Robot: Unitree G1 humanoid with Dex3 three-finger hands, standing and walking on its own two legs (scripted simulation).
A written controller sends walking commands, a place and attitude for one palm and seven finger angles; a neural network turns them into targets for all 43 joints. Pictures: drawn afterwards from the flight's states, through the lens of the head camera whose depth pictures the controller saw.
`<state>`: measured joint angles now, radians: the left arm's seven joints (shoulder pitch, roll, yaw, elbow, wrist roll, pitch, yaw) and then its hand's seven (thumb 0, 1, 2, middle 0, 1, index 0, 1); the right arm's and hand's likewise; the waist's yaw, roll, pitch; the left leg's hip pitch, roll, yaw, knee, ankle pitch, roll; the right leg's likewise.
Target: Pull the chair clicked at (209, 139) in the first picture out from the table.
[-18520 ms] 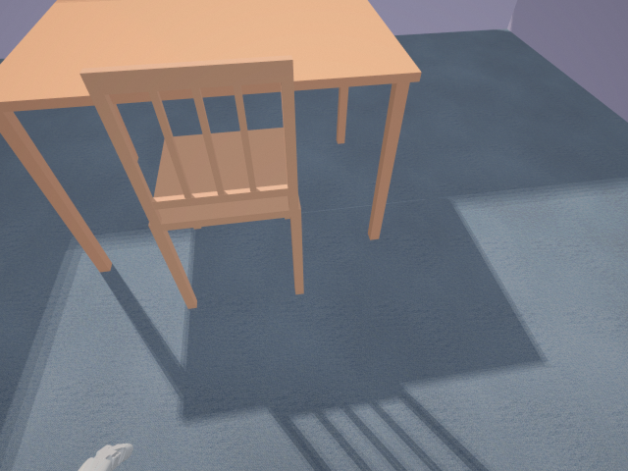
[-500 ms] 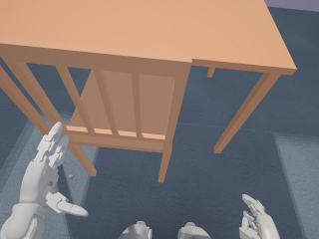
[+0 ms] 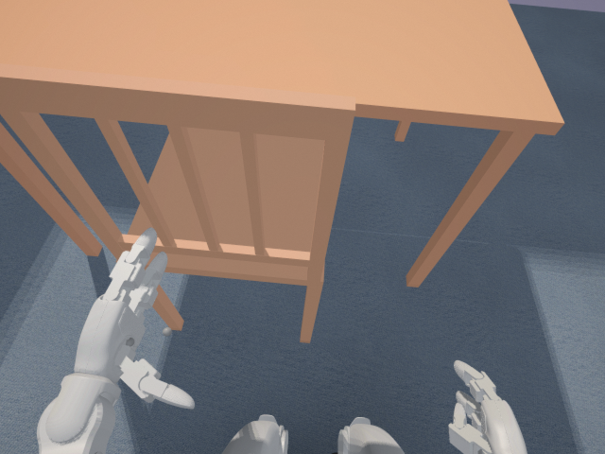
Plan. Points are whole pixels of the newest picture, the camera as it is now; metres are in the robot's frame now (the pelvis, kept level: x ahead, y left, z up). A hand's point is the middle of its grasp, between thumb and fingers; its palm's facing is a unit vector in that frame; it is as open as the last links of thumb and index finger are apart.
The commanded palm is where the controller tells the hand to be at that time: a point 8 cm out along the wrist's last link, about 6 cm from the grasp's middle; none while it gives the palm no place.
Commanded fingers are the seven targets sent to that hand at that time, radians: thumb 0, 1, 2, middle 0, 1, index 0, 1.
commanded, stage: aim the fingers beside a spindle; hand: left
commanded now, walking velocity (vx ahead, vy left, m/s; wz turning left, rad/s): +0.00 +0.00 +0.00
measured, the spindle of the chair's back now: (199, 197) +0.47 +0.19 +0.00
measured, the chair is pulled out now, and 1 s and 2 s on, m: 0.00 0.00 0.00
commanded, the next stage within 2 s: none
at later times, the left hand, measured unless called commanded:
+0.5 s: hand (212, 313) +0.29 +0.14 +0.01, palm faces -0.05 -1.00 -0.03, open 17.0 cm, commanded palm +0.26 +0.19 +0.02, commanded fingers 0.00 -0.50 0.30 -0.06 -0.08 -0.06 -0.08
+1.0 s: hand (244, 297) +0.31 +0.10 +0.00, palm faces -0.06 -1.00 -0.02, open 16.9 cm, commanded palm +0.29 +0.16 +0.00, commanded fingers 0.00 -0.50 0.30 -0.06 -0.08 -0.06 -0.08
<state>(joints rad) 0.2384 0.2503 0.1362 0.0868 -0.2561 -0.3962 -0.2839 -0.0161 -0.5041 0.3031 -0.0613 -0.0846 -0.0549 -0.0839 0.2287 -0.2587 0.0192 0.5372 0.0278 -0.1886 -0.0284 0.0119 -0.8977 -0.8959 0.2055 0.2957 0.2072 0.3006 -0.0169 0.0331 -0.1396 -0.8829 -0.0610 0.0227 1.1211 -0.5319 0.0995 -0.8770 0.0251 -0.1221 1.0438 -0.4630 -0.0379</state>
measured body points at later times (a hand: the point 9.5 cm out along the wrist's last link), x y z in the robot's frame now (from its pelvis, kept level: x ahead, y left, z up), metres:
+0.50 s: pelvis +0.00 -0.03 -0.02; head +0.10 -0.03 +0.42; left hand +0.28 +0.19 +0.01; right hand +0.17 -0.27 -0.11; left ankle +0.00 +0.04 -0.66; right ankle +0.02 -0.10 -0.66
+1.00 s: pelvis +0.00 -0.04 -0.02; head +0.11 -0.04 +0.41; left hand +0.31 +0.15 +0.01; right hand +0.16 -0.28 -0.13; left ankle +0.00 +0.04 -0.66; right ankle +0.02 -0.10 -0.66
